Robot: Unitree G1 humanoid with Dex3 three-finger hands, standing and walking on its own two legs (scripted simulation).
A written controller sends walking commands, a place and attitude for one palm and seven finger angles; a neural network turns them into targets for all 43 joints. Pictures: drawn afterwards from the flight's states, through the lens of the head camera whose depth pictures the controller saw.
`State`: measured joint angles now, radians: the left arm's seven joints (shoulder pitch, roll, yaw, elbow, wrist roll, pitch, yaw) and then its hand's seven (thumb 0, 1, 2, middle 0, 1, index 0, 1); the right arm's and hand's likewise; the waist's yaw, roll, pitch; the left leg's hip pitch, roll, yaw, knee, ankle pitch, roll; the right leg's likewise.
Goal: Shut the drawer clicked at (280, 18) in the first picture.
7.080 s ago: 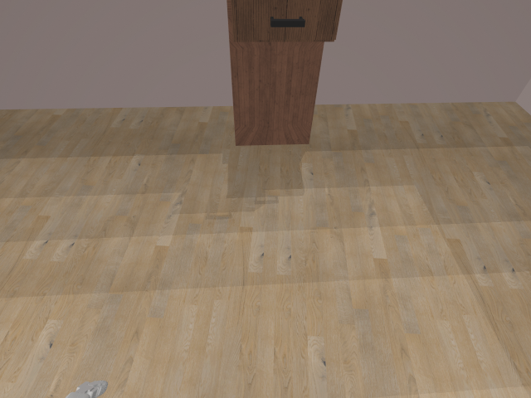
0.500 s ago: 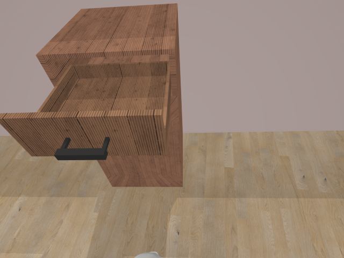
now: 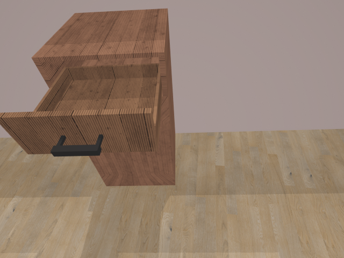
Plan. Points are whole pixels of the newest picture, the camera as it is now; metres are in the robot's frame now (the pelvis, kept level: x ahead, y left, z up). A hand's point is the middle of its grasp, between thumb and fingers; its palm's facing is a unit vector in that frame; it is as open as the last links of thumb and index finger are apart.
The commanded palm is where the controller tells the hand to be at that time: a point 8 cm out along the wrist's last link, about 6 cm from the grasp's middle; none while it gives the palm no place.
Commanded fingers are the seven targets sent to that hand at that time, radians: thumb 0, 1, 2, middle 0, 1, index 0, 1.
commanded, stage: come to a stop and stand still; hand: left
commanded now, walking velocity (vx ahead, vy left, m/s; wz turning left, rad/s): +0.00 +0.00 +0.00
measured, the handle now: (79, 144) +0.39 +0.28 +0.05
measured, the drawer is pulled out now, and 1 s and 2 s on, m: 0.28 0.28 0.28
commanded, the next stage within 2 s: look again from close up in 0.10 s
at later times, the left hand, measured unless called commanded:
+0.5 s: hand out of the picture +0.01 +0.18 -0.17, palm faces +0.03 -0.98 -0.19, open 7.3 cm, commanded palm none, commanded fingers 0.00 0.90 0.90 -0.20 -0.30 -0.20 -0.30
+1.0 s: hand out of the picture +0.00 +0.20 -0.18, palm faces +0.09 -0.98 -0.17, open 7.3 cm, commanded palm none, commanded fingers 0.00 0.90 0.90 -0.20 -0.30 -0.20 -0.30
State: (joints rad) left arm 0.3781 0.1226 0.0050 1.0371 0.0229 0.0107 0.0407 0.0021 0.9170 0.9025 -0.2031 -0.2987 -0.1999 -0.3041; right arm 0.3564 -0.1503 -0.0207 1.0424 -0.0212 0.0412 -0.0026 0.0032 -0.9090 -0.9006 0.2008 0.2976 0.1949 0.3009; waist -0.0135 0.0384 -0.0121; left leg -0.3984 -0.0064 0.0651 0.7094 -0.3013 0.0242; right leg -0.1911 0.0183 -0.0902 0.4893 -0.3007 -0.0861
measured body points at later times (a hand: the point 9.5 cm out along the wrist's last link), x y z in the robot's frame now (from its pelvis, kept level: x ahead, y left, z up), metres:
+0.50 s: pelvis +0.01 +0.01 +0.00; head +0.01 +0.01 +0.45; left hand +0.01 +0.23 -0.16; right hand +0.02 -0.21 -0.16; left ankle -0.01 +0.15 -0.74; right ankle -0.02 -0.06 -0.74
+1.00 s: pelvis +0.03 +0.03 +0.00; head +0.03 +0.03 +0.44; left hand -0.01 +0.25 -0.16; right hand -0.01 -0.18 -0.17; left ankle +0.00 +0.14 -0.74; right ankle -0.02 -0.06 -0.74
